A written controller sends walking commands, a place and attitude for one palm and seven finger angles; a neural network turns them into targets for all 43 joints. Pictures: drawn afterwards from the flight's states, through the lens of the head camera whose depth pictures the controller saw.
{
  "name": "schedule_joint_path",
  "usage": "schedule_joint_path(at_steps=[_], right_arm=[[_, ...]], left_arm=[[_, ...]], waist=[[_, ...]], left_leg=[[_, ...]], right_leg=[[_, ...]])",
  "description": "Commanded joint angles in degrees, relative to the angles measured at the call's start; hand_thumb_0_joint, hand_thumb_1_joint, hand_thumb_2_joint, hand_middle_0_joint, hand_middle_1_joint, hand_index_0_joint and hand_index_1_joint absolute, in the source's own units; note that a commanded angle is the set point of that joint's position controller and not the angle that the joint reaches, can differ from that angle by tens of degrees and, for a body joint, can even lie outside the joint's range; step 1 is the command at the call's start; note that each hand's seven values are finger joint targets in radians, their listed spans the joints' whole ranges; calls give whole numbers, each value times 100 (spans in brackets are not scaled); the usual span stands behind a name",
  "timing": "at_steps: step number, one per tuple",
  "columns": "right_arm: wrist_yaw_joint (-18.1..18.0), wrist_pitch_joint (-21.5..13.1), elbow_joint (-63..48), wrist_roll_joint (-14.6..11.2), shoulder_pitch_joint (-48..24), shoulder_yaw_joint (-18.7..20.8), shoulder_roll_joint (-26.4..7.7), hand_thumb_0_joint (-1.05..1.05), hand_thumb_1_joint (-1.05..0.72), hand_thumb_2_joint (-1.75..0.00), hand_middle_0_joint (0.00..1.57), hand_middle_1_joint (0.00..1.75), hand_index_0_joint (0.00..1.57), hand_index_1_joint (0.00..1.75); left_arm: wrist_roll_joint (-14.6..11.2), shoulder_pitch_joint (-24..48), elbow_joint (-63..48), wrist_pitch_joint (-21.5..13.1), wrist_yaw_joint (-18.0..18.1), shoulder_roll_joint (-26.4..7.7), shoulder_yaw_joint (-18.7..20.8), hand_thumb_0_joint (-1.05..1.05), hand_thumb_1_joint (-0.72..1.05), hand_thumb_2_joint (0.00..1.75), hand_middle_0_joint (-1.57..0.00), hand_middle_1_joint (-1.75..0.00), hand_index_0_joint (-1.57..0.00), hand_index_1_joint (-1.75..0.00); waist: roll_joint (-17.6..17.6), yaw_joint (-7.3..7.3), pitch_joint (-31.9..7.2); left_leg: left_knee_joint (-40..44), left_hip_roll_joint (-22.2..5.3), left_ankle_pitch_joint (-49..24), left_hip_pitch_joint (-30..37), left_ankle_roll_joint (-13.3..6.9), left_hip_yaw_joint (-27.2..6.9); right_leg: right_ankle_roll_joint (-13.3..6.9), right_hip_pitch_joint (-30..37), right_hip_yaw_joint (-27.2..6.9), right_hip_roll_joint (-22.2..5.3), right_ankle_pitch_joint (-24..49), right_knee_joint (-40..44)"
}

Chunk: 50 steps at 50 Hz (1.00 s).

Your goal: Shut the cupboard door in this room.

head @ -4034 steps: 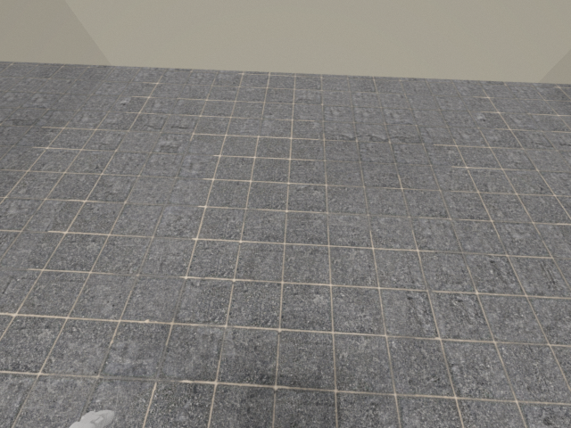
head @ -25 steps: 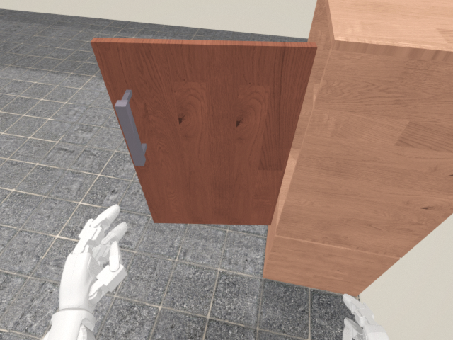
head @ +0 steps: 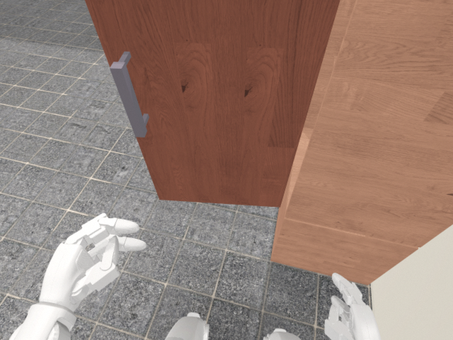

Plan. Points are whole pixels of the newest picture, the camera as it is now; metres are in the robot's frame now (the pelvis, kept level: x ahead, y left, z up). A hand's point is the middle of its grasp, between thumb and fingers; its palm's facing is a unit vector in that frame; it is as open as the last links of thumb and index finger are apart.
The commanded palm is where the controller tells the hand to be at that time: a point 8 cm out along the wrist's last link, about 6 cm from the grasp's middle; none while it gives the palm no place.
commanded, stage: raise the hand and make a fist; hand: left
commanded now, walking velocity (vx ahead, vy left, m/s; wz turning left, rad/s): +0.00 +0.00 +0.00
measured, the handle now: (133, 97) +0.52 +0.22 +0.14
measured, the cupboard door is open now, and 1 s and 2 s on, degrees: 100 100 100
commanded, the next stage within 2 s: bring the fist close to the handle in 1.18 s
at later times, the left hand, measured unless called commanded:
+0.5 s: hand (86, 251) +0.22 +0.21 +0.12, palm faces -0.01 -1.00 -0.04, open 3.1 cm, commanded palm +0.19 +0.26 +0.12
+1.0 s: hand (86, 228) +0.24 +0.21 +0.15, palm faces -0.01 -1.00 -0.04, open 3.1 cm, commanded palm +0.21 +0.26 +0.15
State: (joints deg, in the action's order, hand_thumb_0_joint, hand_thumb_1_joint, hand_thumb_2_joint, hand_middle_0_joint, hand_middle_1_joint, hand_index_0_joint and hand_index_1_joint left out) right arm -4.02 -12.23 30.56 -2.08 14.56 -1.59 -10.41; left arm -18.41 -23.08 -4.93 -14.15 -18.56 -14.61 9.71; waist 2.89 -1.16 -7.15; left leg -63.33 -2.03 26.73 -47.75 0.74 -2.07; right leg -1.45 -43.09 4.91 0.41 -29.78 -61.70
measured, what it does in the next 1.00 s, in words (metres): stands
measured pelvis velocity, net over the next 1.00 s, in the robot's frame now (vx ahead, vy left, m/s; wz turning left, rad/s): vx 0.01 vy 0.02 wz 0.01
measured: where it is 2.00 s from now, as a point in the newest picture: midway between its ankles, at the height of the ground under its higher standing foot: outside the picture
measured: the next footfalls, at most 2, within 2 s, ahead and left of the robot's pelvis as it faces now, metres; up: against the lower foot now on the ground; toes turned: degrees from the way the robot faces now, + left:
none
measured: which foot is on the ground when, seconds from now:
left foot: down 0.00-1.00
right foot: down 0.00-1.00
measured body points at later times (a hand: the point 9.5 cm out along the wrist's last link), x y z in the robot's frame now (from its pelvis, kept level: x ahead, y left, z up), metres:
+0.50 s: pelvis +0.01 +0.03 +0.03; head +0.02 +0.03 +0.48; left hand +0.21 +0.26 +0.12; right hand +0.20 -0.19 -0.02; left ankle +0.05 +0.12 -0.66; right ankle +0.01 -0.11 -0.66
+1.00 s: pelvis +0.01 +0.02 +0.05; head +0.01 +0.01 +0.50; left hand +0.23 +0.26 +0.15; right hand +0.18 -0.22 -0.02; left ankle +0.05 +0.12 -0.66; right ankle +0.01 -0.11 -0.66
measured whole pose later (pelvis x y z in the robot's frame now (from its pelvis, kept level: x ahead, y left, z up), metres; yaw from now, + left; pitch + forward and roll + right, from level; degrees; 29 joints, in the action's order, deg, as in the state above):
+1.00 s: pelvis +0.01 +0.02 +0.05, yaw +0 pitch +3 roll -1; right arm -3.2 -14.4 32.2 -2.6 16.2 -2.6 -14.9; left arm -17.7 -18.3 -6.7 -7.9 -14.9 -15.0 10.4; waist 2.7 -1.0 -3.8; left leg -45.6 -0.4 20.3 -28.2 -0.8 -0.4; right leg 0.1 -23.9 3.5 -0.8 -22.9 -43.8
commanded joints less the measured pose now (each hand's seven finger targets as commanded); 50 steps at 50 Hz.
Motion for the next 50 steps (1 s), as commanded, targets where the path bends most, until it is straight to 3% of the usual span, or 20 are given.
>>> schedule_joint_path(at_steps=[1,5,6,10,16,17,20,21,24,31,34,36,38,41,43,46,47,50], right_arm=[[-59,-389,-999,8,-441,398,-820,0,-90,-90,20,30,20,30],[-3,-475,-976,-1,-277,423,-933,0,-90,-90,20,30,20,30],[-6,-478,-994,2,-287,413,-974,0,-90,-90,20,30,20,30],[-13,-517,-1018,-35,-233,403,-1019,0,-90,-90,20,30,20,30],[8,-432,-1021,-54,-261,343,-1007,0,-90,-90,20,30,20,30],[21,-417,-1055,-60,-257,314,-1001,0,-90,-90,20,30,20,30],[33,-385,-1082,-74,-254,262,-1014,0,-90,-90,20,30,20,30],[27,-370,-1066,-76,-264,253,-1041,0,-90,-90,20,30,20,30],[31,-367,-1113,-89,-276,196,-1033,0,-90,-90,20,30,20,30],[18,-416,-994,-76,-327,128,-1044,0,-90,-90,20,30,20,30],[25,-456,-962,-93,-359,99,-1030,0,-90,-90,20,30,20,30],[9,-477,-902,-91,-371,107,-1069,0,-90,-90,20,30,20,30],[0,-505,-883,-117,-428,100,-1056,0,-90,-90,20,30,20,30],[-7,-562,-817,-105,-434,115,-1078,0,-90,-90,20,30,20,30],[12,-584,-814,-112,-446,126,-1053,0,-90,-90,20,30,20,30],[22,-605,-774,-84,-424,158,-1084,0,-90,-90,20,30,20,30],[30,-608,-798,-89,-435,160,-1064,0,-90,-90,20,30,20,30],[36,-637,-768,-96,-419,186,-1057,0,-90,-90,20,30,20,30]], left_arm=[[-141,-221,-1257,-480,391,-708,748,0,90,90,-88,-104,-88,-104],[-64,-218,-1332,-790,328,-493,337,0,90,90,-95,-112,-95,-112],[-27,-202,-1363,-799,339,-590,370,0,90,90,-97,-114,-97,-114],[-22,-59,-1636,-803,359,-635,328,0,90,90,-104,-122,-104,-122],[72,29,-1802,-618,583,-724,418,0,90,90,-115,-134,-115,-134],[91,74,-1837,-575,576,-555,208,0,90,90,-117,-136,-117,-136],[123,262,-1767,-369,574,-547,118,0,90,90,-123,-142,-123,-142],[160,341,-1725,-303,580,-671,207,0,90,90,-124,-144,-124,-144],[143,523,-1764,-137,542,-626,172,0,90,90,-130,-150,-130,-150],[89,906,-1700,60,523,-874,459,0,90,90,-130,-150,-130,-150],[56,1085,-1698,139,474,-777,369,0,90,90,-130,-150,-130,-150],[41,1104,-1521,236,449,-921,503,0,90,90,-130,-150,-130,-150],[-4,1303,-1590,295,400,-832,431,0,90,90,-130,-150,-130,-150],[-21,1141,-1358,364,389,-911,572,0,90,90,-130,-150,-130,-150],[-27,1108,-1369,356,366,-752,460,0,90,90,-130,-150,-130,-150],[-28,1059,-1341,301,384,-937,640,0,90,90,-130,-150,-130,-150],[-33,1086,-1364,270,378,-809,551,0,90,90,-130,-150,-130,-150],[3,1188,-1539,118,425,-805,531,0,90,90,-130,-150,-130,-150]], waist=[[-406,-139,-863],[-309,26,-822],[-294,-24,-814],[-75,11,-833],[156,-64,-735],[175,7,-634],[179,52,-389],[146,34,-316],[188,31,-321],[79,-3,-383],[178,8,-344],[-102,4,-279],[24,11,-250],[-126,-45,-203],[-145,-39,-209],[-241,-68,-252],[-258,-51,-285],[10,-25,-397]], left_leg=[[1074,195,-1214,771,-198,-47],[1222,199,-1121,1017,-208,-28],[1266,201,-1101,1031,-220,-39],[1516,187,-937,1341,-210,-84],[1830,159,-1036,1662,-178,-159],[1904,148,-1009,1735,-172,-179],[2079,131,-743,1798,-165,-219],[2131,125,-708,1789,-170,-244],[2283,123,-635,1952,-162,-261],[2424,153,-925,2221,-177,-201],[2509,171,-986,2316,-174,-176],[2530,174,-1011,2288,-201,-166],[2602,189,-975,2360,-197,-128],[2634,210,-1046,2372,-199,-105],[2638,221,-1154,2416,-201,-52],[2568,249,-1300,2378,-209,-16],[2569,256,-1313,2388,-214,20],[2547,255,-1388,2529,-206,55]], right_leg=[[129,983,-503,-17,1382,1304],[93,771,-362,16,1215,1305],[53,816,-328,46,1127,1295],[23,797,-214,73,980,1378],[-32,1069,-80,136,1208,1443],[-22,1029,-46,129,1227,1472],[-9,1047,-35,140,1089,1647],[-25,1120,-42,148,1053,1697],[-19,1213,-30,144,1049,1817],[-14,1604,-65,136,1294,2079],[-8,1689,-64,106,1356,2184],[9,1789,-98,102,1362,2301],[19,1826,-113,73,1307,2387],[20,1952,-157,61,1325,2490],[33,1962,-154,38,1439,2501],[39,2073,-221,21,1581,2503],[54,2058,-229,4,1590,2508],[52,2004,-207,17,1694,2452]])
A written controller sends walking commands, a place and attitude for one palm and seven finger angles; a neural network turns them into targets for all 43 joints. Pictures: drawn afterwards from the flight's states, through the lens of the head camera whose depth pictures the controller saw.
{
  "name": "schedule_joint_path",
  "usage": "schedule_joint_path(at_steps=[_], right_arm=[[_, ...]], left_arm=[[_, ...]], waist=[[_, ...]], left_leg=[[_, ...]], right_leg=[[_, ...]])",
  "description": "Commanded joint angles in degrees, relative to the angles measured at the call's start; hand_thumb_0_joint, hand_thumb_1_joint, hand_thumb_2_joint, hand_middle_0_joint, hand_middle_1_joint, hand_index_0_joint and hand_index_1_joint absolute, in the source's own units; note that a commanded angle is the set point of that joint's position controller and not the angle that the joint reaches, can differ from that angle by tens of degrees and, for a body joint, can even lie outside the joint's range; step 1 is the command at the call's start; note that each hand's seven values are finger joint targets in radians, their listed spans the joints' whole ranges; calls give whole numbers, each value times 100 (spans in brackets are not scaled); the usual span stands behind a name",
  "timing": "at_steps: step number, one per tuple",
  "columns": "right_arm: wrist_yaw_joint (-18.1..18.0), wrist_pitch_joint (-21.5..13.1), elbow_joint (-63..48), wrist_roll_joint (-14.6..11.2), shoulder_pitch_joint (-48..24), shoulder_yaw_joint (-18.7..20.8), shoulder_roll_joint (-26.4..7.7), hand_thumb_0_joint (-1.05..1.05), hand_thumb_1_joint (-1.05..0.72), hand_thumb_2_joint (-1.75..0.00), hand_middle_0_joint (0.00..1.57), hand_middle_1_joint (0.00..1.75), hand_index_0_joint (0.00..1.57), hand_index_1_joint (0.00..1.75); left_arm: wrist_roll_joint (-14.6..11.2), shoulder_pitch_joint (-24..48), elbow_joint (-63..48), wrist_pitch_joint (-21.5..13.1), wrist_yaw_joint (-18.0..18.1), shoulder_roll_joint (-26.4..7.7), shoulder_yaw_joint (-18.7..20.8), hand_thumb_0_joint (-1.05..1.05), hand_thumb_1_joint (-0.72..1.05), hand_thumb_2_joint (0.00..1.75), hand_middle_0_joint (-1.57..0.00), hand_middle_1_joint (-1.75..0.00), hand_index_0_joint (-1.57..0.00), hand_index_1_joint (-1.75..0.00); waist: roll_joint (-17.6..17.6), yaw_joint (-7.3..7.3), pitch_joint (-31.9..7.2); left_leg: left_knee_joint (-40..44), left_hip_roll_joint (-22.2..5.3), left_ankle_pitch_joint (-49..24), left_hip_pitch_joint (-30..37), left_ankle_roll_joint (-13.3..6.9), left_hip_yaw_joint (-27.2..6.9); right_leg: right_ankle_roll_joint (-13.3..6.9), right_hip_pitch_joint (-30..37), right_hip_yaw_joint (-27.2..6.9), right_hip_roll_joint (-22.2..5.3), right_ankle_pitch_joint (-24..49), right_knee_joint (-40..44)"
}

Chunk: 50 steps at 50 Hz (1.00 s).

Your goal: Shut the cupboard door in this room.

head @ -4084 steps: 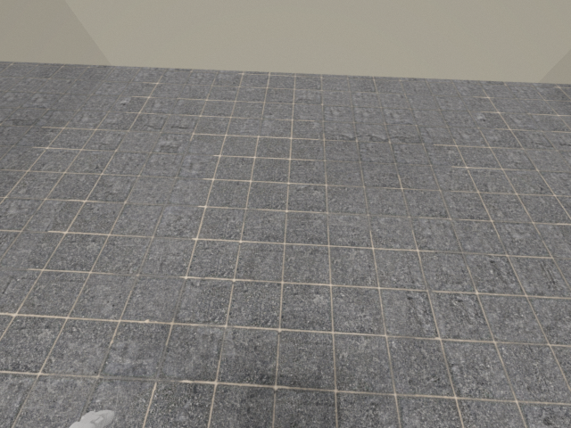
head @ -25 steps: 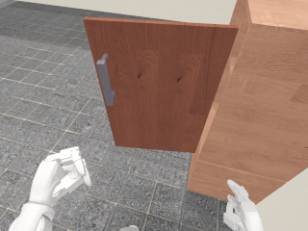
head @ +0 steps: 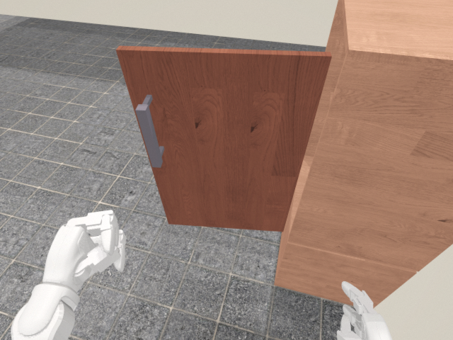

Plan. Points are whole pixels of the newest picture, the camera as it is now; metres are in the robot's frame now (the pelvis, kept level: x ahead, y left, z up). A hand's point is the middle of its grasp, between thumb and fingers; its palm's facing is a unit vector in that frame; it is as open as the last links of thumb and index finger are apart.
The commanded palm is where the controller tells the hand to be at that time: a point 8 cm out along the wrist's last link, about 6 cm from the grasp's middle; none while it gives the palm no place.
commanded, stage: raise the hand and make a fist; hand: left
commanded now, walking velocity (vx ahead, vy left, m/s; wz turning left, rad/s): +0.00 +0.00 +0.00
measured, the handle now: (153, 132) +0.50 +0.20 +0.09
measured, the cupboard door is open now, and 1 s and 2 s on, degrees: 100 100 100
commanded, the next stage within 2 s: bring the fist close to the handle in 0.18 s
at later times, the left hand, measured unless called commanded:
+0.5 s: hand (127, 238) +0.25 +0.18 +0.10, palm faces -0.01 -1.00 -0.04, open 3.1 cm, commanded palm +0.24 +0.23 +0.10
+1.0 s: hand (144, 185) +0.35 +0.18 +0.10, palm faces -0.01 -1.00 -0.03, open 3.1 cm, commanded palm +0.33 +0.23 +0.10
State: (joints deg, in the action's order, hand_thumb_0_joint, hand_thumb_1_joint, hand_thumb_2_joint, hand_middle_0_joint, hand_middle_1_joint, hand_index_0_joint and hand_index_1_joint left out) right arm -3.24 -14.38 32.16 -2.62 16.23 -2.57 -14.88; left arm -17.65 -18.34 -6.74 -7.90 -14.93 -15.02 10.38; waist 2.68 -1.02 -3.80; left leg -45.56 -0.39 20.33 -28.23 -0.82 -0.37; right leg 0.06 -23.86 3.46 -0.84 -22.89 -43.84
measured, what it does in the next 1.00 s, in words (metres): stands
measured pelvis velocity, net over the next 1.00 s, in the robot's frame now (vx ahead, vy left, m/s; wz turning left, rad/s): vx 0.00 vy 0.00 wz -0.02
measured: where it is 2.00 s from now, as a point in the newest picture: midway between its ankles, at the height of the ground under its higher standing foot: outside the picture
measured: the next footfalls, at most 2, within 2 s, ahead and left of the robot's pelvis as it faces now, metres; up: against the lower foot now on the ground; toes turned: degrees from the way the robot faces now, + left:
none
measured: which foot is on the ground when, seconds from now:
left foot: down 0.00-1.00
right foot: down 0.00-1.00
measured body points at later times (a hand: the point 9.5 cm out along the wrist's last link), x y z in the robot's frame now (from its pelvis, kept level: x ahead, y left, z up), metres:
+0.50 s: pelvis -0.01 -0.01 +0.00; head +0.00 -0.02 +0.45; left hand +0.24 +0.23 +0.11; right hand +0.17 -0.23 -0.07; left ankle +0.03 +0.11 -0.71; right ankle +0.00 -0.12 -0.71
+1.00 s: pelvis +0.00 +0.00 +0.00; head +0.02 -0.01 +0.45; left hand +0.34 +0.23 +0.11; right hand +0.14 -0.25 -0.09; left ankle +0.03 +0.11 -0.71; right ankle +0.00 -0.12 -0.71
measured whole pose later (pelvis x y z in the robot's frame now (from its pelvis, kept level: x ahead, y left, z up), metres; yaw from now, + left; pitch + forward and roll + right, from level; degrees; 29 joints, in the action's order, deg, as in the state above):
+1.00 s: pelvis +0.00 +0.00 +0.00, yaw -1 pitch +5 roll -1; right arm -3.2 -9.7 36.3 -2.7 15.1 -1.9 -15.1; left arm -13.6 13.2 22.6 -10.0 -11.9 -16.2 11.7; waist 1.8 0.8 -2.6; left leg -43.8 -0.5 19.2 -29.4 -0.7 0.8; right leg 0.0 -26.1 2.2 -0.8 -22.0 -43.4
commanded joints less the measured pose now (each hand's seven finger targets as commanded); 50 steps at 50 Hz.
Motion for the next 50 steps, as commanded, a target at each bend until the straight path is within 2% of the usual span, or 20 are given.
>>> schedule_joint_path(at_steps=[1,2,4,6,10,14,19,23,26,29,32,34,37,38,40,41,43,46,48,50], right_arm=[[-45,-414,-894,-16,-555,282,-638,0,-90,-90,20,30,20,30],[-35,-413,-906,-30,-576,280,-614,0,-90,-90,20,30,20,30],[-38,-421,-897,-35,-589,288,-620,0,-90,-90,20,30,20,30],[-43,-402,-864,-22,-558,301,-644,0,-90,-90,20,30,20,30],[-46,-395,-898,-52,-618,292,-616,0,-90,-90,20,30,20,30],[-49,-377,-895,-48,-625,298,-614,0,-90,-90,20,30,20,30],[-90,-352,-779,-53,-614,273,-645,0,-90,-90,20,30,20,30],[-120,-338,-718,-72,-642,267,-654,0,-90,-90,20,30,20,30],[-149,-277,-614,-49,-606,249,-697,0,-90,-90,20,30,20,30],[-121,-235,-642,-64,-668,260,-652,0,-90,-90,20,30,20,30],[-85,-164,-615,-53,-629,267,-663,0,-90,-90,20,30,20,30],[-51,-148,-621,-68,-632,275,-649,0,-90,-90,20,30,20,30],[-37,-97,-583,-62,-560,310,-700,0,-90,-90,20,30,20,30],[-37,-76,-562,-67,-555,300,-707,0,-90,-90,20,30,20,30],[-52,-21,-509,-64,-515,312,-732,0,-90,-90,20,30,20,30],[-70,10,-468,-44,-504,331,-770,0,-90,-90,20,30,20,30],[-65,54,-464,-56,-532,314,-732,0,-90,-90,20,30,20,30],[-69,119,-393,-25,-443,342,-782,0,-90,-90,20,30,20,30],[-47,152,-390,-49,-432,342,-738,0,-90,-90,20,30,20,30],[-51,197,-300,-65,-346,360,-767,0,-90,-90,20,30,20,30]], left_arm=[[-64,695,-1284,-519,98,-912,582,0,90,90,-130,-150,-130,-150],[-51,693,-1261,-545,97,-740,440,0,90,90,-130,-150,-130,-150],[-63,722,-1299,-590,90,-786,466,0,90,90,-130,-150,-130,-150],[-68,661,-1181,-583,78,-866,544,0,90,90,-130,-150,-130,-150],[-70,735,-1247,-589,29,-752,418,0,90,90,-130,-150,-130,-150],[-108,714,-1216,-570,15,-758,457,0,90,90,-130,-150,-130,-150],[-27,1588,-929,-594,85,-737,310,0,90,90,-130,-150,-130,-150],[58,2312,-634,-558,118,-673,113,0,90,90,-130,-150,-130,-150],[87,2671,-50,-441,154,-1009,409,0,90,90,-130,-150,-130,-150],[93,3025,140,-422,149,-957,434,0,90,90,-130,-150,-130,-150],[86,3029,547,-387,168,-1038,586,0,90,90,-130,-150,-130,-150],[118,3338,584,-417,174,-812,350,0,90,90,-130,-150,-130,-150],[178,3486,909,-415,231,-913,411,0,90,90,-130,-150,-130,-150],[198,3829,925,-433,242,-848,299,0,90,90,-130,-150,-130,-150],[245,4155,1153,-449,288,-963,389,0,90,90,-130,-150,-130,-150],[264,4311,1224,-479,323,-1228,582,0,90,90,-130,-150,-130,-150],[298,4760,1267,-536,334,-1090,426,0,90,90,-130,-150,-130,-150],[311,4901,1518,-623,355,-1413,708,0,90,90,-130,-150,-130,-150],[324,5048,1664,-652,319,-1086,434,0,90,90,-130,-150,-130,-150],[348,5342,2040,-620,308,-1081,390,0,90,90,-130,-150,-130,-150]], waist=[[-131,-40,-652],[-204,-8,-615],[-8,-23,-648],[-263,0,-624],[-22,-1,-608],[-191,15,-644],[-98,150,-446],[-67,190,-557],[-308,135,-588],[-15,48,-912],[-206,-6,-1007],[-61,40,-960],[-298,52,-904],[-297,130,-904],[-324,155,-915],[-416,149,-951],[-96,182,-1128],[-103,124,-1403],[-59,188,-1428],[-52,268,-1291]], left_leg=[[744,92,-719,467,-58,-137],[756,89,-693,464,-61,-125],[744,98,-671,482,-55,-114],[684,90,-699,424,-71,-113],[738,94,-645,487,-61,-104],[686,97,-673,477,-71,-86],[719,82,-363,450,-67,-130],[785,82,-231,552,-82,-159],[812,82,-236,437,-84,-162],[841,97,-504,631,-61,-102],[856,89,-769,599,-51,-74],[874,83,-813,707,-41,-62],[869,71,-778,630,-48,-58],[872,79,-729,653,-59,-56],[896,66,-647,662,-57,-72],[850,60,-644,623,-71,-65],[854,78,-708,739,-65,-36],[810,54,-958,818,-56,-56],[811,43,-1122,907,-42,-48],[784,32,-1088,872,-31,-58]], right_leg=[[-96,124,-99,143,962,688],[-85,81,-89,136,928,694],[-92,74,-114,126,916,691],[-72,111,-169,121,941,731],[-84,55,-132,120,890,712],[-57,69,-181,106,936,745],[-61,-184,-164,124,548,788],[-62,-233,-180,114,392,828],[-63,-109,-242,108,328,893],[-94,50,-220,86,699,801],[-93,227,-197,78,1043,764],[-99,101,-145,97,1145,733],[-83,91,-168,98,1120,758],[-74,19,-160,92,1081,766],[-81,-45,-155,107,972,769],[-71,0,-213,101,940,794],[-89,-8,-222,86,1030,748],[-114,139,-206,108,1284,665],[-113,79,-155,106,1486,629],[-112,-81,-144,118,1475,638]])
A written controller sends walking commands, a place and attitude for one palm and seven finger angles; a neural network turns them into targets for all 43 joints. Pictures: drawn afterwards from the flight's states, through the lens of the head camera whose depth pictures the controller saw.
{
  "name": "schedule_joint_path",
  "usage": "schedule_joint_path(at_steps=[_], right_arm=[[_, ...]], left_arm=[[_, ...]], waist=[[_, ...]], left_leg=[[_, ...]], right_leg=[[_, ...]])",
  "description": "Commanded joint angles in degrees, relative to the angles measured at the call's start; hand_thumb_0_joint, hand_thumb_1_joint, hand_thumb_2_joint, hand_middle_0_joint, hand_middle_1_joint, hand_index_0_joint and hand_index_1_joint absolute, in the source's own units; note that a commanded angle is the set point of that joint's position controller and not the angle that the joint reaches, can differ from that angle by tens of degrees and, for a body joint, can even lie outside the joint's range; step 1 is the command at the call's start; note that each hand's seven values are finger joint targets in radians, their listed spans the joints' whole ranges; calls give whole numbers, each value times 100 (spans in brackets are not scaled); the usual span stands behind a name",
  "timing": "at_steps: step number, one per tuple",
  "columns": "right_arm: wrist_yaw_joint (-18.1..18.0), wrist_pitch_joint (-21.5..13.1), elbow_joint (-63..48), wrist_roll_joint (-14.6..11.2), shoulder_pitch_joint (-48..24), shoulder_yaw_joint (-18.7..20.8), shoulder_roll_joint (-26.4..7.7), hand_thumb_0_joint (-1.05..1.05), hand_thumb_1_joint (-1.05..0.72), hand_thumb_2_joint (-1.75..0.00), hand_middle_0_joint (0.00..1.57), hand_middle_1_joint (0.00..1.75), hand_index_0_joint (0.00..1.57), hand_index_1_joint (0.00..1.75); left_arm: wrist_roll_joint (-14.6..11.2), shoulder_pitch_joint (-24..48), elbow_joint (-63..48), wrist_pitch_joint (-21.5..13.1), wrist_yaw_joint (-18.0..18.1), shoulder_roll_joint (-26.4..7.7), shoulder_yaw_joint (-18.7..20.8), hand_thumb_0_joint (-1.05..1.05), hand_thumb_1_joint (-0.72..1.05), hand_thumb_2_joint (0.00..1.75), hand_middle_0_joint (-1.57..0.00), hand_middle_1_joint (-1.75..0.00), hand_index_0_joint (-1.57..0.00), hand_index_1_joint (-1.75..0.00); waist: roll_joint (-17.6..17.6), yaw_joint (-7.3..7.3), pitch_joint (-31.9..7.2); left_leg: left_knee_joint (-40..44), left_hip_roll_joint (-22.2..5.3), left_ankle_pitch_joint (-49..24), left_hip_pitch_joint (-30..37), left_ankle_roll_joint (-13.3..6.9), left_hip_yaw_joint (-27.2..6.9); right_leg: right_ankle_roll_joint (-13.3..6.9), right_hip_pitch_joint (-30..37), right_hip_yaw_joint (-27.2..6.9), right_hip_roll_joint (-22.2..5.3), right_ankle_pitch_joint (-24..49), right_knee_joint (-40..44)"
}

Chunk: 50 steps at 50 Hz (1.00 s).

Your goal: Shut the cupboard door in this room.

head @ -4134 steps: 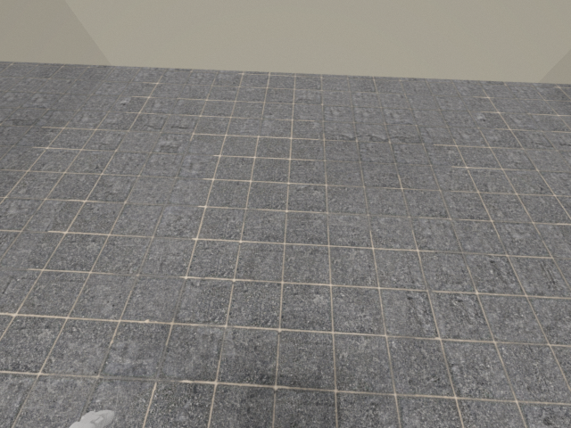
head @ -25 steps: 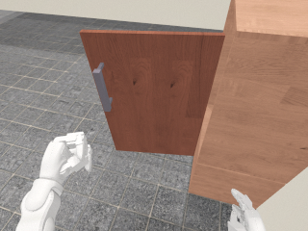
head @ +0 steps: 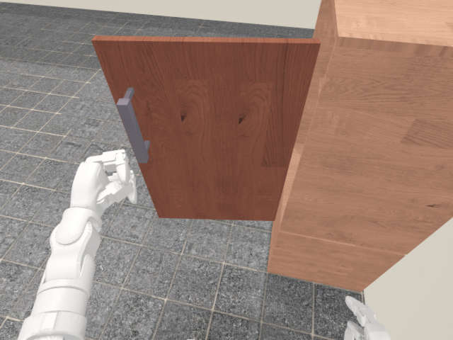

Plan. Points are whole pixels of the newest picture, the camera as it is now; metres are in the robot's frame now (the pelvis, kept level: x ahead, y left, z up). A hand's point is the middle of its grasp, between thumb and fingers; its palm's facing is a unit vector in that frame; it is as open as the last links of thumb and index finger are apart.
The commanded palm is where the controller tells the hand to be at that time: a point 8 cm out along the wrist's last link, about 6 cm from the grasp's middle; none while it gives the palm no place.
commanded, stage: bring the fist close to the handle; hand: left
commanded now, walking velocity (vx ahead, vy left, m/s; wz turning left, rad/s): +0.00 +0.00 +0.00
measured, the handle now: (136, 127) +0.50 +0.22 +0.09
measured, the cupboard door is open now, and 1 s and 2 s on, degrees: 100 100 85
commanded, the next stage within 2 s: push the door shut along its arc in 0.68 s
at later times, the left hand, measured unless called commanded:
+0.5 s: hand (143, 156) +0.42 +0.18 +0.10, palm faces +0.00 -1.00 -0.01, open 3.1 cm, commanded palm +0.38 +0.23 +0.10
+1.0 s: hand (140, 155) +0.42 +0.18 +0.10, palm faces -0.04 -1.00 -0.01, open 3.1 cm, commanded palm +0.41 +0.24 +0.10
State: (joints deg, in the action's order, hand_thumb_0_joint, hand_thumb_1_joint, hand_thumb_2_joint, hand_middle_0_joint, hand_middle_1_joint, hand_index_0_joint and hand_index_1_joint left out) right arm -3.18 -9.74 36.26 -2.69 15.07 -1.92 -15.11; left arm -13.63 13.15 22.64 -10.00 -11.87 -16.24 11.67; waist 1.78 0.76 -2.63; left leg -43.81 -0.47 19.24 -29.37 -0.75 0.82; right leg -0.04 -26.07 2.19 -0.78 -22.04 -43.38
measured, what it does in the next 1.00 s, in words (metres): stands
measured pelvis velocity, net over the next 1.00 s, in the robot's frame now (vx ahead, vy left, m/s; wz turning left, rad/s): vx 0.00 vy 0.00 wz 0.00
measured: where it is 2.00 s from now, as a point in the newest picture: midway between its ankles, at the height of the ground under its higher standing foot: outside the picture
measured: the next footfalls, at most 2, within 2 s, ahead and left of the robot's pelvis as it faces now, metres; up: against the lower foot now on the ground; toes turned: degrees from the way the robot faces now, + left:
none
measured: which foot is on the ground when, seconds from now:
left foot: down 0.00-1.00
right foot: down 0.00-1.00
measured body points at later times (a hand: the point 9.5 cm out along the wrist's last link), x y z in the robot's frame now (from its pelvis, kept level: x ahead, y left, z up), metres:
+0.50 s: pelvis +0.01 +0.01 +0.00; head +0.05 +0.00 +0.45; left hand +0.41 +0.23 +0.10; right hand +0.09 -0.25 -0.12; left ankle +0.03 +0.11 -0.71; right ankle +0.00 -0.12 -0.71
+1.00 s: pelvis +0.00 +0.00 -0.01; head +0.04 +0.01 +0.44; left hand +0.41 +0.24 +0.10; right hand +0.11 -0.25 -0.11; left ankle +0.03 +0.11 -0.71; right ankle +0.00 -0.12 -0.71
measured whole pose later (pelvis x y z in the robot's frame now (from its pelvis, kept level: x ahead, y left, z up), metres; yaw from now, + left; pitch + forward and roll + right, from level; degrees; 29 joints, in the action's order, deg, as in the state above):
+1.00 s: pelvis +0.00 +0.00 -0.01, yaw +0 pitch +8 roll -1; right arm -2.8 -3.2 36.4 -3.0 15.6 -1.7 -15.4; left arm -11.6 34.5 48.6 -14.6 -14.7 -19.7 13.3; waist 1.5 2.7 -3.3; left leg -46.7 -0.7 20.0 -34.6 -1.1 0.3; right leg 0.2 -30.6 2.6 -0.5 -22.2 -45.0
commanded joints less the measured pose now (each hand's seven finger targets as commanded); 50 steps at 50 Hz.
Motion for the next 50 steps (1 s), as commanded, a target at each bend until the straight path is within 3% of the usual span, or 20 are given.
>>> schedule_joint_path(at_steps=[1,3,5,6,10,12,14,17,19,26,28,30,31,34,36,40,43,44,46,50], right_arm=[[-57,-237,-691,-37,-173,300,-782,0,-90,-90,20,30,20,30],[-51,-188,-681,-61,-164,299,-779,0,-90,-90,20,30,20,30],[-51,-129,-641,-57,-102,311,-804,0,-90,-90,20,30,20,30],[-61,-87,-616,-27,-50,320,-841,0,-90,-90,20,30,20,30],[-17,9,-620,-10,51,334,-802,0,-90,-90,20,30,20,30],[-3,76,-582,-12,137,353,-816,0,-90,-90,20,30,20,30],[8,139,-522,-24,208,354,-824,0,-90,-90,20,30,20,30],[42,217,-592,-2,282,390,-850,0,-90,-90,20,30,20,30],[80,251,-668,-12,311,407,-816,0,-90,-90,20,30,20,30],[77,360,-674,-1,342,443,-855,0,-90,-90,20,30,20,30],[78,352,-685,-34,277,430,-798,0,-90,-90,20,30,20,30],[63,350,-653,-35,290,439,-814,0,-90,-90,20,30,20,30],[34,376,-600,-12,331,425,-862,0,-90,-90,20,30,20,30],[38,375,-640,-22,261,409,-811,0,-90,-90,20,30,20,30],[32,403,-631,-6,275,404,-844,0,-90,-90,20,30,20,30],[30,405,-669,-62,190,377,-802,0,-90,-90,20,30,20,30],[-12,420,-610,-71,218,384,-855,0,-90,-90,20,30,20,30],[-17,412,-614,-78,207,361,-842,0,-90,-90,20,30,20,30],[-52,435,-502,-51,296,354,-912,0,-90,-90,20,30,20,30],[-38,418,-451,-50,351,347,-913,0,-90,-90,20,30,20,30]], left_arm=[[-37,2284,-742,-394,10,-1039,299,0,90,90,-130,-150,-130,-150],[-11,2700,-522,-365,1,-888,130,0,90,90,-130,-150,-130,-150],[22,2993,-224,-371,43,-1023,249,0,90,90,-130,-150,-130,-150],[52,3029,-79,-382,80,-1254,430,0,90,90,-130,-150,-130,-150],[116,3493,21,-582,111,-1281,474,0,90,90,-130,-150,-130,-150],[147,3547,373,-611,107,-1291,464,0,90,90,-130,-150,-130,-150],[168,3932,661,-631,102,-1285,433,0,90,90,-130,-150,-130,-150],[183,3584,860,-643,85,-1432,652,0,90,90,-130,-150,-130,-150],[155,3417,658,-698,55,-1268,563,0,90,90,-130,-150,-130,-150],[149,3439,336,-787,140,-1396,646,0,90,90,-130,-150,-130,-150],[165,3618,146,-811,151,-1115,374,0,90,90,-130,-150,-130,-150],[130,3523,249,-802,186,-1221,518,0,90,90,-130,-150,-130,-150],[160,3605,319,-808,208,-1463,650,0,90,90,-130,-150,-130,-150],[150,3626,231,-830,162,-1370,603,0,90,90,-130,-150,-130,-150],[134,3318,434,-803,116,-1582,795,0,90,90,-130,-150,-130,-150],[92,3672,515,-767,-42,-1181,379,0,90,90,-130,-150,-130,-150],[84,4112,757,-782,-138,-1379,431,0,90,90,-130,-150,-130,-150],[74,4312,866,-779,-202,-1184,230,0,90,90,-130,-150,-130,-150],[99,4707,1199,-816,-249,-1602,483,0,90,90,-130,-150,-130,-150],[109,5254,1663,-936,-389,-1600,443,0,90,90,-130,-150,-130,-150]], waist=[[-173,107,-1396],[-60,183,-1352],[-78,177,-1382],[-209,164,-1452],[103,139,-1953],[-109,207,-1857],[-4,271,-1722],[17,131,-1947],[41,91,-2127],[-145,164,-1932],[147,224,-1906],[32,197,-1874],[-197,212,-1832],[73,166,-2008],[-40,111,-1959],[114,256,-1668],[-124,346,-1638],[-61,415,-1608],[-113,446,-1571],[104,461,-1890]], left_leg=[[589,37,-961,929,-64,-202],[606,38,-840,921,-54,-204],[599,36,-790,916,-43,-237],[565,29,-814,871,-64,-231],[478,31,-1274,1095,-29,-224],[446,0,-1302,997,-40,-210],[428,8,-1191,896,-36,-200],[405,14,-1364,935,-37,-199],[387,0,-1651,1063,-31,-174],[405,-10,-1464,933,-74,-159],[439,-16,-1336,1040,-56,-159],[452,-8,-1208,991,-60,-153],[459,-17,-1126,890,-79,-181],[459,10,-1267,992,-65,-158],[434,24,-1258,882,-80,-133],[467,24,-1014,879,-69,-152],[437,17,-784,810,-87,-184],[427,27,-713,822,-90,-191],[374,27,-597,753,-98,-241],[284,33,-679,843,-66,-291]], right_leg=[[-90,151,-22,121,1365,602],[-85,0,-17,105,1258,615],[-104,-64,-9,119,1176,602],[-93,10,-31,123,1195,604],[-127,93,-27,124,1610,442],[-104,54,-23,139,1680,442],[-105,-96,-35,146,1599,447],[-128,33,-31,154,1737,402],[-128,112,-15,172,1973,362],[-101,121,-17,221,1867,401],[-108,-32,-12,218,1715,415],[-105,-6,-27,230,1634,467],[-101,62,-25,230,1572,475],[-116,141,-48,212,1752,430],[-115,242,-66,211,1787,455],[-119,-47,-44,210,1561,499],[-106,-128,-76,201,1361,539],[-102,-239,-68,202,1287,539],[-111,-331,-85,199,1131,526],[-136,-475,-80,191,1148,411]])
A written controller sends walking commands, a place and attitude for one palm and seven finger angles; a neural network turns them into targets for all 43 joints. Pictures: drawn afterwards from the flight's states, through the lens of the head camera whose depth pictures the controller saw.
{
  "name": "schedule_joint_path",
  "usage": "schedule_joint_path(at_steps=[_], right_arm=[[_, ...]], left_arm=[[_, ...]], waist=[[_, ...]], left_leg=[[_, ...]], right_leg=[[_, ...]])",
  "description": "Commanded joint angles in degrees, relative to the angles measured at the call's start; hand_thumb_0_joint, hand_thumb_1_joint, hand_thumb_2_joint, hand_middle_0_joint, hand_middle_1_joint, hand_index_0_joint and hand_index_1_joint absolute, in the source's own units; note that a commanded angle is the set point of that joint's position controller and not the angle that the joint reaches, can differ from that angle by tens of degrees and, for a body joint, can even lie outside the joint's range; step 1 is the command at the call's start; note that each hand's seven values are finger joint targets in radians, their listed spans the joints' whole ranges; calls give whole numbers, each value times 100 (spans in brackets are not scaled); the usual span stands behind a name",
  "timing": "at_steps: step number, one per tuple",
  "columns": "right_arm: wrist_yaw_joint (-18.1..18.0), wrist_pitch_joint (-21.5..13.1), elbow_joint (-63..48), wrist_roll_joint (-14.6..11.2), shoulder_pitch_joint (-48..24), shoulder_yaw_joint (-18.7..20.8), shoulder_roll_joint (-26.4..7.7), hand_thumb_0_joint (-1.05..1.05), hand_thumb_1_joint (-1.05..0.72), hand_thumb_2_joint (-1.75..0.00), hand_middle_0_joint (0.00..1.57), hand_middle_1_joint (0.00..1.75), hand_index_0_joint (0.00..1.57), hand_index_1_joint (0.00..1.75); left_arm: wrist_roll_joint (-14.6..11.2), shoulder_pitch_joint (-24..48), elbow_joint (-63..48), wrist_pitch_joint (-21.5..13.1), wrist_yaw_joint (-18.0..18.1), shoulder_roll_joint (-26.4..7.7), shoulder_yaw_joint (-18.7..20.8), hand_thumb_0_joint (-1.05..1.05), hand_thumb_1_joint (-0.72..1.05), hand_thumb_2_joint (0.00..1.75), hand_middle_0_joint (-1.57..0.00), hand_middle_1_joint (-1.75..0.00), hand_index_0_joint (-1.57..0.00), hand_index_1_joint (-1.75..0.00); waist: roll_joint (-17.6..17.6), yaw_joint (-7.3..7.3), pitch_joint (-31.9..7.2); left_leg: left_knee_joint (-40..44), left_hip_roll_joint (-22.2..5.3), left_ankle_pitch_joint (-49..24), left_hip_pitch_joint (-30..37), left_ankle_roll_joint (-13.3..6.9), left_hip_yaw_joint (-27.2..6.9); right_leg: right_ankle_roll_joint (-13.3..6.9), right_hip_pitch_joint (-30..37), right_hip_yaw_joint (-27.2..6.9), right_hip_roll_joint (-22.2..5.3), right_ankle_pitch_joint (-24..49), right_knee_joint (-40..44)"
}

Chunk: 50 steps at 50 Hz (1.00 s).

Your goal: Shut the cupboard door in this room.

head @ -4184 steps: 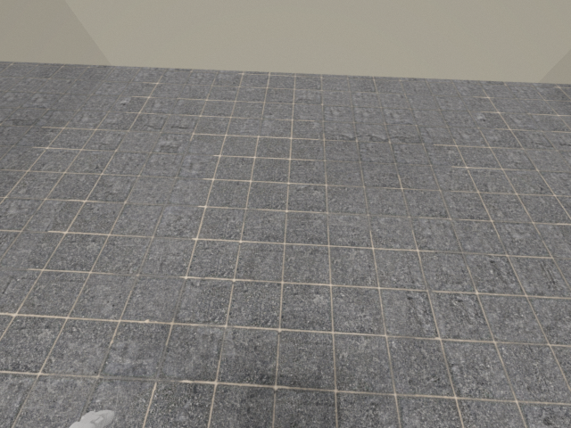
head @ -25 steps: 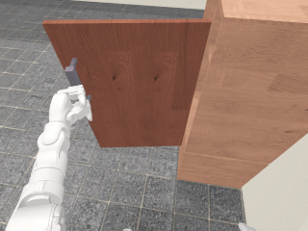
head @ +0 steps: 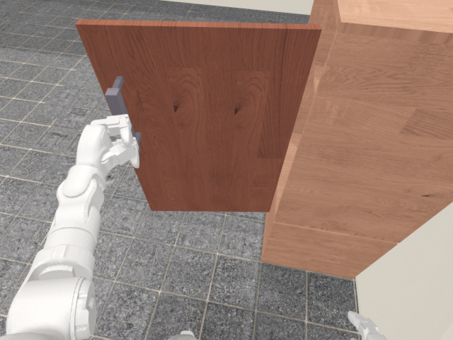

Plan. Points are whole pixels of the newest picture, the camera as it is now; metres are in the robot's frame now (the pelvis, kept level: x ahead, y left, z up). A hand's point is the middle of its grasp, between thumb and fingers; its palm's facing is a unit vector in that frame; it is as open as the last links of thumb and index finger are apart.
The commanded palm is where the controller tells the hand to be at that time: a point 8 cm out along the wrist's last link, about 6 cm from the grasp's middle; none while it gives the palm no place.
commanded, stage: push the door shut along its arc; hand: left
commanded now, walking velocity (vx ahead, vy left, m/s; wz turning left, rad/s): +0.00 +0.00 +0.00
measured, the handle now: (127, 118) +0.50 +0.21 +0.10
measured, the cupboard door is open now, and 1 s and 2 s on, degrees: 100 85 70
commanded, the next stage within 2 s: pull the fist back off the door in 1.66 s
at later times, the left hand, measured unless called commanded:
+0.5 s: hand (148, 123) +0.48 +0.16 +0.11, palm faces -0.16 -0.99 +0.01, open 3.1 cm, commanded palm +0.48 +0.21 +0.10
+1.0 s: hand (174, 101) +0.55 +0.12 +0.11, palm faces -0.29 -0.96 +0.01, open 3.1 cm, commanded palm +0.55 +0.17 +0.10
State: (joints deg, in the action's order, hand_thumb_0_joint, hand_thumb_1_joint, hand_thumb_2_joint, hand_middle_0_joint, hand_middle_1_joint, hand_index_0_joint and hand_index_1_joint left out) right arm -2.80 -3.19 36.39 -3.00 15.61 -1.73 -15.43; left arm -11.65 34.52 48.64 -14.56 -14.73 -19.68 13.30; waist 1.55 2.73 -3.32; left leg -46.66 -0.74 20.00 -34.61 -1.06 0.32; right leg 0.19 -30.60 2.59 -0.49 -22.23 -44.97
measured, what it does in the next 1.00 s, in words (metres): stands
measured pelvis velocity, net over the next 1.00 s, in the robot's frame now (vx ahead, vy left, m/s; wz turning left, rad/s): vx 0.00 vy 0.01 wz -0.05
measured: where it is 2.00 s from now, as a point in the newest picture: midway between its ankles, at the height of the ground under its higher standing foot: outside the picture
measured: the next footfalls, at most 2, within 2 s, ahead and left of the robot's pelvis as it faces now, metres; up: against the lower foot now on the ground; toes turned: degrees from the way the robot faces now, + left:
none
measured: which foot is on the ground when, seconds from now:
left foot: down 0.00-1.00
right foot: down 0.00-1.00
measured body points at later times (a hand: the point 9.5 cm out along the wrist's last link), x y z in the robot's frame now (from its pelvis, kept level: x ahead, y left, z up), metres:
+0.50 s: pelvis -0.01 +0.01 -0.01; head +0.08 +0.01 +0.43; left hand +0.49 +0.22 +0.11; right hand +0.00 -0.27 -0.13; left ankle +0.03 +0.11 -0.70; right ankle +0.00 -0.12 -0.70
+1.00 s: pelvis +0.00 +0.01 -0.03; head +0.12 +0.01 +0.40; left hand +0.56 +0.17 +0.11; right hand -0.03 -0.26 -0.14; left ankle +0.03 +0.11 -0.70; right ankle +0.00 -0.12 -0.70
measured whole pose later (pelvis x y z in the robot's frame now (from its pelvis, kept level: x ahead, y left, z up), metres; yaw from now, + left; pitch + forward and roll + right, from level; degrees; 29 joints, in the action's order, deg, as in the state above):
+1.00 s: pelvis +0.00 +0.01 -0.03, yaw -3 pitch +20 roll -3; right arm -1.8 -1.5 37.9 -0.7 22.8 -2.3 -16.7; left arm -5.2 67.5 76.1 -14.0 -24.7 -33.9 18.3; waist 3.1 13.1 -4.6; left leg -56.6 -2.5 22.9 -54.1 -1.7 0.7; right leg 0.7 -49.6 1.9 1.1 -23.6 -52.8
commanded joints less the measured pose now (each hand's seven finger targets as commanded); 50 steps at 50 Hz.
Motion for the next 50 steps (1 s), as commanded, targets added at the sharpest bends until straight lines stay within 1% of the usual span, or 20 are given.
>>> schedule_joint_path(at_steps=[1,3,6,8,10,12,16,18,22,25,27,30,32,36,38,40,42,45,46,50], right_arm=[[-82,-213,-440,-1,361,327,-930,0,-90,-90,20,30,20,30],[-47,-219,-452,-6,382,324,-884,0,-90,-90,20,30,20,30],[-51,-144,-380,22,570,326,-1003,0,-90,-90,20,30,20,30],[-54,-133,-382,-3,552,326,-976,0,-90,-90,20,30,20,30],[-44,-137,-319,9,652,358,-1007,0,-90,-90,20,30,20,30],[-43,-120,-286,15,759,367,-1055,0,-90,-90,20,30,20,30],[-51,-99,-197,59,954,400,-1104,0,-90,-90,20,30,20,30],[-30,-94,-167,57,1006,395,-1085,0,-90,-90,20,30,20,30],[-37,-43,-116,67,1141,388,-1153,0,-90,-90,20,30,20,30],[-3,-40,-100,85,1210,395,-1130,0,-90,-90,20,30,20,30],[-17,-14,-89,85,1284,398,-1185,0,-90,-90,20,30,20,30],[-7,-11,-66,86,1322,379,-1172,0,-90,-90,20,30,20,30],[-26,-14,-35,96,1386,380,-1218,0,-90,-90,20,30,20,30],[-12,-43,14,132,1510,370,-1215,0,-90,-90,20,30,20,30],[-17,-32,19,141,1571,359,-1257,0,-90,-90,20,30,20,30],[7,-39,11,161,1608,368,-1228,0,-90,-90,20,30,20,30],[3,-21,11,182,1679,364,-1246,0,-90,-90,20,30,20,30],[14,29,-18,190,1707,357,-1241,0,-90,-90,20,30,20,30],[-5,43,-17,202,1759,345,-1253,0,-90,-90,20,30,20,30],[6,94,-57,223,1802,356,-1236,0,-90,-90,20,30,20,30]], left_arm=[[-48,3098,-813,-508,-126,-1509,422,0,90,90,-130,-150,-130,-150],[-51,3257,-659,-531,-211,-1164,149,0,90,90,-130,-150,-130,-150],[-67,3313,-17,-498,-319,-1685,542,0,90,90,-130,-150,-130,-150],[-12,3804,-79,-552,-440,-1484,241,0,90,90,-130,-150,-130,-150],[7,4012,4,-579,-492,-1476,213,0,90,90,-130,-150,-130,-150],[-18,4034,247,-559,-545,-1595,300,0,90,90,-130,-150,-130,-150],[12,4368,272,-613,-657,-1781,394,0,90,90,-130,-150,-130,-150],[7,4505,315,-601,-697,-1683,295,0,90,90,-130,-150,-130,-150],[81,4740,586,-585,-703,-2215,628,0,90,90,-130,-150,-130,-150],[158,4918,612,-609,-739,-2039,434,0,90,90,-130,-150,-130,-150],[161,4985,740,-602,-774,-2343,649,0,90,90,-130,-150,-130,-150],[209,5269,916,-539,-863,-2204,437,0,90,90,-130,-150,-130,-150],[248,5447,1011,-542,-877,-2397,542,0,90,90,-130,-150,-130,-150],[258,5756,1233,-464,-920,-2123,323,0,90,90,-130,-150,-130,-150],[307,5911,1382,-400,-914,-2464,537,0,90,90,-130,-150,-130,-150],[375,6027,1318,-381,-925,-2337,413,0,90,90,-130,-150,-130,-150],[403,6018,1352,-383,-936,-2632,649,0,90,90,-130,-150,-130,-150],[482,6081,1565,-287,-970,-2670,631,0,90,90,-130,-150,-130,-150],[477,6189,1510,-305,-964,-2819,736,0,90,90,-130,-150,-130,-150],[587,6361,1428,-267,-1008,-2829,639,0,90,90,-130,-150,-130,-150]], waist=[[194,224,-1945],[281,302,-2063],[-288,342,-1821],[109,478,-1866],[324,532,-2008],[91,578,-2042],[247,612,-2422],[343,661,-2460],[275,697,-2325],[560,767,-2414],[366,804,-2506],[498,917,-2367],[542,954,-2427],[695,1094,-2468],[564,1109,-2542],[707,1130,-2735],[694,1078,-2952],[583,1135,-2869],[635,1158,-2922],[793,1182,-3022]], left_leg=[[531,52,-860,1400,-31,-260],[467,49,-1032,1476,-21,-270],[426,40,-787,934,-67,-258],[392,29,-764,1027,-62,-252],[325,8,-809,1215,-49,-310],[286,-10,-760,1118,-64,-348],[179,-38,-1011,1260,-61,-410],[146,-42,-1073,1292,-58,-402],[137,-59,-912,980,-72,-417],[82,-75,-973,1151,-51,-445],[31,-91,-1046,1074,-72,-451],[-23,-83,-917,952,-80,-436],[-76,-107,-963,1009,-74,-502],[-198,-114,-1108,1161,-76,-571],[-236,-134,-1121,992,-72,-594],[-320,-125,-1281,1075,-77,-566],[-410,-127,-1550,1119,-74,-581],[-479,-119,-1477,888,-92,-541],[-508,-113,-1564,906,-111,-541],[-568,-131,-1688,911,-86,-531]], right_leg=[[-182,11,-119,169,1225,517],[-169,-119,-102,165,1380,450],[-132,-71,-135,183,1230,470],[-130,-319,-148,169,1188,427],[-150,-565,-123,191,1100,393],[-138,-608,-119,209,1036,387],[-155,-700,-94,235,1131,259],[-140,-779,-97,237,1177,266],[-137,-814,-111,254,1035,253],[-148,-1038,-84,270,989,225],[-141,-990,-100,281,1071,197],[-132,-1170,-112,289,969,205],[-144,-1339,-94,289,934,148],[-160,-1707,-54,313,912,72],[-150,-1658,-55,304,933,12],[-138,-1703,-71,304,1046,-14],[-148,-1617,-66,316,1248,-99],[-126,-1623,-71,333,1255,-117],[-135,-1607,-68,340,1321,-149],[-127,-1669,-70,341,1417,-198]])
